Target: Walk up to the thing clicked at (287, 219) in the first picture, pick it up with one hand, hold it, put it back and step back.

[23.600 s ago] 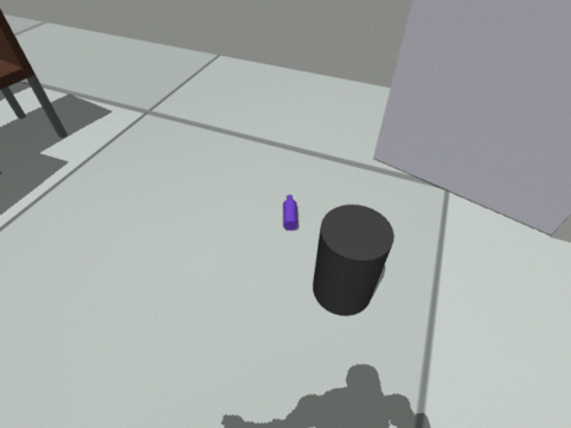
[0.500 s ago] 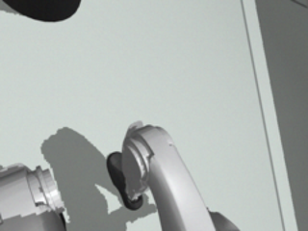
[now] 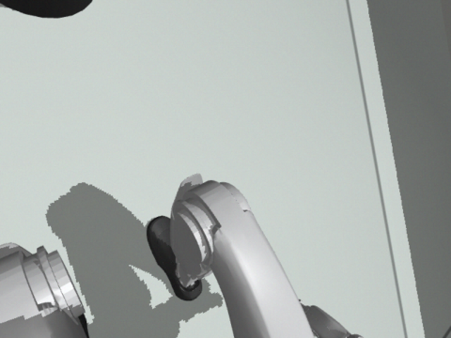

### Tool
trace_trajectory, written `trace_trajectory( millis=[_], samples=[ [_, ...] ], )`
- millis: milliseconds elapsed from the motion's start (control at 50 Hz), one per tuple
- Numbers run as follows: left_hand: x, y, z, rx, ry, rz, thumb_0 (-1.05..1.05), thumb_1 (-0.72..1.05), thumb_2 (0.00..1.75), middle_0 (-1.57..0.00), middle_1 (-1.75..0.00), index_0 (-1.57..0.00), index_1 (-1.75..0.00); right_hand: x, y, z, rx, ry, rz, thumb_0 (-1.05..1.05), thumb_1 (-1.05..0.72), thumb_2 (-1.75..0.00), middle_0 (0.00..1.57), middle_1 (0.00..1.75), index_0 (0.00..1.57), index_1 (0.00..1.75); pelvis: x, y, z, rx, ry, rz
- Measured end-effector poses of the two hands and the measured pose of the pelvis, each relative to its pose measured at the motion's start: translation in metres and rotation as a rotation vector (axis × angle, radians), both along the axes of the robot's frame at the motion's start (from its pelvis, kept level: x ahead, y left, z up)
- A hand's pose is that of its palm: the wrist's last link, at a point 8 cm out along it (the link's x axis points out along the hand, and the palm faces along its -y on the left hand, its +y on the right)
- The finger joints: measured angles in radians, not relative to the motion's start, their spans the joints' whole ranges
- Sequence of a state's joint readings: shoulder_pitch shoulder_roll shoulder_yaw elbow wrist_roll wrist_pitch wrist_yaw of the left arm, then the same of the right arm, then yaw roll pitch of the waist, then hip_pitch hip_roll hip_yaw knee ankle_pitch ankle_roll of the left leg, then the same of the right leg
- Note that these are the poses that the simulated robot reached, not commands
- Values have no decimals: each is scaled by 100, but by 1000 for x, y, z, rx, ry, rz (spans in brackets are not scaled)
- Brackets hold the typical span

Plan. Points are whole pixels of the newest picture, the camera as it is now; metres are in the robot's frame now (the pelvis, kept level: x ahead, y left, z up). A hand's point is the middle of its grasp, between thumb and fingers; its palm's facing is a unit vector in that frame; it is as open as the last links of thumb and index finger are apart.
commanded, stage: close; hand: left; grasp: from above
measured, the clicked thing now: out of the picture +0.46 +0.37 -0.29
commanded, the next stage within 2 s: settle in 1.38 s
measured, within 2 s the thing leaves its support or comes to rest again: leaves its support in 1.88 s
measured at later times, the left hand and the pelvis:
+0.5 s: hand out of the picture +0.45 +0.33 -0.27, palm faces -0.44 -0.21 -0.87, open 10.9 cm; pelvis +0.00 +0.00 +0.00, yaw -1 degrees
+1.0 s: hand out of the picture +0.46 +0.33 -0.27, palm faces -0.42 -0.21 -0.88, open 9.3 cm; pelvis +0.00 +0.00 +0.01, yaw -1 degrees
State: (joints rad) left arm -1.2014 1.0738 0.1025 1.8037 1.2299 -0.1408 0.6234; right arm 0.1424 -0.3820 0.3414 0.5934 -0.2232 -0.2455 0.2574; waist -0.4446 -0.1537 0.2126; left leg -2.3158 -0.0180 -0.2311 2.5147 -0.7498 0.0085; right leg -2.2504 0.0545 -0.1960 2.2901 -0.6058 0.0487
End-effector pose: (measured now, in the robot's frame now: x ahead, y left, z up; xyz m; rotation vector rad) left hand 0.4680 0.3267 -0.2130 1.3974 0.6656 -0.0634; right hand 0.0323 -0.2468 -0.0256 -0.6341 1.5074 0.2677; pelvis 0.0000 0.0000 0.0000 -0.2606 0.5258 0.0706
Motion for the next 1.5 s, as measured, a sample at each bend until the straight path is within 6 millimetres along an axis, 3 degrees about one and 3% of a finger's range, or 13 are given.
trace_trajectory(
  millis=[800,1120,1500],
  samples=[
    [-4,11,0,10,-3,4,0,16,49,-57,-71,-60,-65,3,6,12,-21,-8,21,0,-90,-90,20,30,20,30,-2,6,6,-28,-5,-3],
    [-1,12,-1,7,8,26,1,18,34,-65,-60,-68,-54,-4,7,8,-4,8,8,0,-91,-90,20,30,20,30,-4,4,5,-18,-13,-3],
    [-3,12,0,8,1,11,1,17,29,-70,-52,-73,-46,-8,11,7,-14,8,8,0,-90,-90,20,30,20,30,-6,5,5,-27,-25,-6]
  ],
)
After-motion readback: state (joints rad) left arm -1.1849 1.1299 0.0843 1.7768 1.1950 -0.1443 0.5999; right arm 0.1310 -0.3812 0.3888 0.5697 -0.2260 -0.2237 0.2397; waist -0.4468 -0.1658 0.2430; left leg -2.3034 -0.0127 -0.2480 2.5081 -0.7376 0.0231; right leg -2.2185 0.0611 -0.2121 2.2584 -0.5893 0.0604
